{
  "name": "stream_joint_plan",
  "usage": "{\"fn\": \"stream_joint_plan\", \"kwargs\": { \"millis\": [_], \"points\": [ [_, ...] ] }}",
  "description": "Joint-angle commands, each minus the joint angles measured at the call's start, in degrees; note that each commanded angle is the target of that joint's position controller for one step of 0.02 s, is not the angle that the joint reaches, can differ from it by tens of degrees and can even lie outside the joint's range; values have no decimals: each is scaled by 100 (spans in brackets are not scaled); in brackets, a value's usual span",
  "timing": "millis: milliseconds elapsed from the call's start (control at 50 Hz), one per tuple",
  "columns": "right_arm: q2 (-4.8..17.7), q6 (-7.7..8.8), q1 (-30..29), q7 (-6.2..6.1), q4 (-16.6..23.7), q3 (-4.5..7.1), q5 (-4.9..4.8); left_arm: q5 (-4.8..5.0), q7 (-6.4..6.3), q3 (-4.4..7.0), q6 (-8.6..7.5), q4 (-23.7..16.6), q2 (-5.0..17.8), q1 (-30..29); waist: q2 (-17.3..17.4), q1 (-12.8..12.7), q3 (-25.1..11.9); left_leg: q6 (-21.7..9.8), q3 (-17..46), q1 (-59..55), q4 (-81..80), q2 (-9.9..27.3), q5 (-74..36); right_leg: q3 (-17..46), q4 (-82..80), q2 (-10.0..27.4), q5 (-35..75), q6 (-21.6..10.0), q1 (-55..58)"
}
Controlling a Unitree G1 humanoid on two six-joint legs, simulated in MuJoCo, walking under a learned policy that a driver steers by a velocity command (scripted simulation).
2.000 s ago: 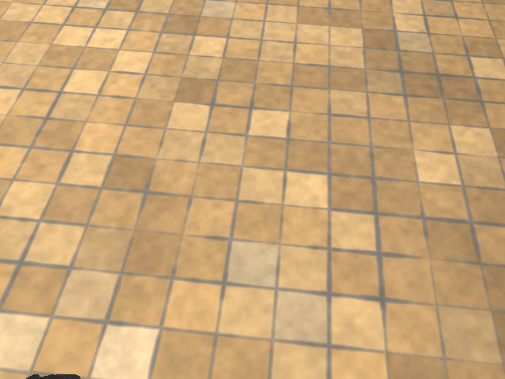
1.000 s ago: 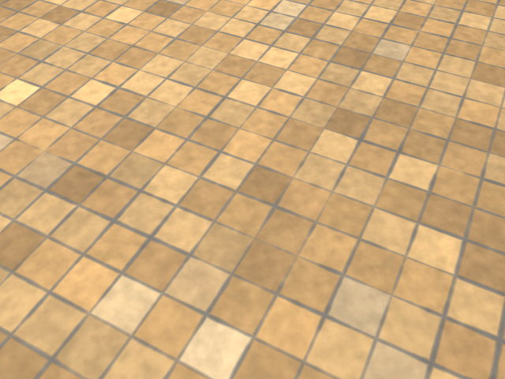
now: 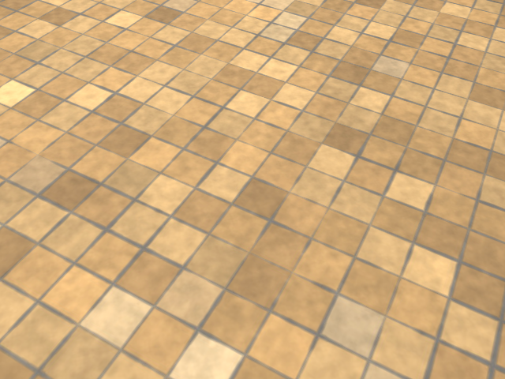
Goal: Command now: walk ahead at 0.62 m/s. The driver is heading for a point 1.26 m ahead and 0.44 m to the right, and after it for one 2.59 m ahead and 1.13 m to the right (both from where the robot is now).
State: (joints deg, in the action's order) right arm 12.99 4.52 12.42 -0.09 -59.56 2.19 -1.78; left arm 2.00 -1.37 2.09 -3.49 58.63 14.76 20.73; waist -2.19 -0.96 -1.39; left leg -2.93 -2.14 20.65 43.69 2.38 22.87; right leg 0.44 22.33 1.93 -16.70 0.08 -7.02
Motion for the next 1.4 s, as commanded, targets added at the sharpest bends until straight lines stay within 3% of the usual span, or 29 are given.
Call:
{"fn": "stream_joint_plan", "kwargs": {
  "millis": [20, 60, 80, 100, 120, 140, 160, 220, 320, 440, 500, 540, 560, 580, 600, 620, 660, 720, 800, 920, 980, 1000, 1020, 1040, 1060, 1100, 1180, 1340, 1400],
  "points": [
    [315, 229, 238, 42, 93, 98, 3, 76, 11, 216, -83, -539, 1067, -662, -477, 502, 529, 141, -579, -1090, -1255, -254, -709, 760, -1049, 841, -1587, -846, -1365],
    [429, 190, 1284, -1, -284, 203, -20, 1, 42, 128, -96, -712, 798, -779, 21, 909, 362, 163, -642, -2466, -1545, -462, -885, 505, 68, 583, -1210, -804, -2197],
    [766, 210, 2180, -42, -418, 311, -5, -87, 112, -10, -145, -905, 332, -1113, 1120, 1331, 150, -175, 938, -3291, -2247, 562, -10, -45, 2301, 199, -456, -508, -3067],
    [1208, 302, 2507, 43, -308, 312, 86, -84, 129, -134, -292, -1259, -210, -1221, 2043, 1159, -58, -896, 3795, -3738, -2978, 1761, 1358, 105, 4222, -425, -1158, -426, -4487],
    [1080, 399, 2055, 112, -239, 244, 160, 187, 157, -146, -405, -1444, -94, -1297, 1477, 902, 119, -1378, 4933, -3459, -3431, 2316, 2882, 757, 5277, -100, -787, -621, -5467],
    [795, 454, 1490, 159, -42, 129, 168, 248, 206, -136, -471, -1585, 157, -1518, 950, 703, 505, -1248, 4382, -3264, -3341, 2221, 2590, 781, 5634, 215, -262, -743, -6030],
    [663, 435, 1144, 195, 74, 53, 171, 101, 236, -127, -484, -1565, 251, -1410, 675, 503, 453, -1043, 3563, -2970, -3243, 1935, 1837, 635, 5584, 457, 210, -726, -5829],
    [394, 314, 961, 183, 148, -81, 209, -76, 315, -51, -327, -1496, 356, -1233, 719, 208, 672, -707, 2068, -1852, -3620, 1197, 550, 394, 4746, 726, 1054, -405, -4898],
    [537, 311, 1513, -57, 80, -110, 153, -55, 309, -90, -263, -1935, 175, -2321, 558, 434, 1125, -731, 825, -1361, -4321, 861, -1187, -214, 2877, 482, 2218, -71, -4328],
    [769, 184, 1954, -130, 125, -55, 112, 72, 605, -92, -365, -2316, 97, -3196, 652, 493, 1246, -555, -119, -2662, -4362, 1097, -2698, -556, 1016, 103, 2439, -385, -3623],
    [1031, 65, 2025, -131, 170, 44, 364, 125, 634, 71, -286, -2445, 437, -2914, 1362, 62, 556, -389, -515, -3524, -2921, 1336, -7260, -1020, 1279, -571, 1447, -771, -2699],
    [1222, -89, 1638, -181, 350, 120, 484, 176, 558, 386, -152, -1833, 1030, -644, 1589, -1124, -701, -165, -716, -2948, -161, 1271, -8794, -965, 1331, -836, 1316, -1121, -101],
    [1098, -40, 1546, -216, 622, 82, 514, 126, 456, 512, -43, -1490, 1395, 555, 857, -1381, -1377, -42, -482, -961, 1762, 1022, -6708, 536, 1617, -101, 209, -1295, 2161],
    [46, 250, 2120, -35, 787, -176, 309, 82, 467, 592, -76, -1426, 1654, 598, -1539, -542, -2151, 327, 176, 1543, 4139, -436, -647, 4338, 153, 1386, -2490, -2503, 3947],
    [686, 595, 1564, 65, 932, -52, 92, -82, 417, 481, -101, -1278, 1075, 661, -1013, -792, -2256, -78, 1291, 2173, 4473, -304, -294, 5337, -764, 1300, -3092, -2232, 3931],
    [903, 705, 743, 59, 1315, -3, -127, -199, 400, 423, -170, -1264, 880, 572, -736, -741, -1285, -237, 1211, 2451, 4442, -80, -347, 4540, -834, 1189, -2173, -1966, 3179],
    [744, 750, 45, -35, 1563, -15, 75, -236, 461, 307, -322, -1357, 620, -201, 733, -128, -305, -282, 1143, 1835, 3466, 297, -616, 3167, -956, 676, -317, -1765, 980],
    [597, 517, 394, 3, 1677, -4, 194, -119, 367, 222, -270, -1462, 458, -594, 280, 481, 346, 63, 1032, 1460, 2687, 475, -391, 2637, -1307, 288, -251, -1924, -609],
    [604, 521, -1059, -30, 2278, -71, 354, -66, 113, 264, -299, -1536, 684, -264, 142, 125, 1049, 554, 569, 910, 351, 263, -2162, 1953, -1528, -153, 345, -1738, -2119],
    [905, 490, -1809, -37, 2822, 96, -7, 142, 23, 388, -215, -1483, 803, 342, -237, -250, 660, 723, 923, -207, -1626, -152, -3105, 2455, -659, -23, 47, -1130, -1139],
    [1376, 539, -277, -73, 2607, 390, -82, -49, 59, 379, -57, -1519, 752, 271, -370, 646, -411, 339, 769, -1576, -1488, -132, -1904, 2348, 1450, -97, 2252, -787, -304],
    [1599, 479, 1158, -141, 2438, 443, -30, -259, 118, 223, -37, -1725, 365, 87, -114, 1253, -1567, 48, 1498, -3530, -934, 739, -795, 1966, 3345, -296, 1929, -636, -1245],
    [2098, 428, 1557, -37, 2221, 512, 228, 75, 178, 0, -125, -2005, -356, 1170, 2790, 505, -2566, -983, 5155, -5374, -2293, 2307, 1832, 1298, 5453, -980, -1538, -383, -3303],
    [1571, 392, 1247, 24, 2304, 443, 214, 312, 100, -9, -92, -1955, 164, 968, 2815, 604, -2102, -847, 5959, -4999, -2783, 2333, 3287, 1098, 6220, -283, -1116, -426, -4134],
    [1079, 331, 896, -15, 2378, 349, 170, 211, 76, 77, -47, -2005, 576, 213, 1888, 812, -1110, -607, 4769, -4227, -2800, 2039, 2492, 822, 6361, -101, -655, -411, -4428],
    [970, 225, 649, -16, 2160, 320, 283, -64, 118, 142, -22, -2194, 625, -641, 417, 687, -125, -422, 2916, -2719, -2789, 1560, 64, 629, 5854, 320, -172, -421, -4056],
    [606, 288, 281, 49, 1835, 251, 146, 99, 233, 127, 242, -2466, 237, -716, 746, 182, 399, -401, 1342, -1642, -3214, 1319, -1032, 572, 5412, 833, -5, -433, -3866],
    [1238, 271, 627, -47, 1566, 354, 237, -8, 500, 94, 150, -2887, 396, -2015, 81, 421, 1151, -115, -782, -1921, -3755, 1049, -2621, -236, 3050, 559, 2194, -510, -3888],
    [1688, 142, 763, -89, 1543, 419, 237, 55, 623, 176, 71, -3003, 621, -2204, 485, 225, 934, 69, -1255, -2388, -3106, 1074, -6203, -1002, 2279, -76, 1935, -770, -2849]
  ]
}}
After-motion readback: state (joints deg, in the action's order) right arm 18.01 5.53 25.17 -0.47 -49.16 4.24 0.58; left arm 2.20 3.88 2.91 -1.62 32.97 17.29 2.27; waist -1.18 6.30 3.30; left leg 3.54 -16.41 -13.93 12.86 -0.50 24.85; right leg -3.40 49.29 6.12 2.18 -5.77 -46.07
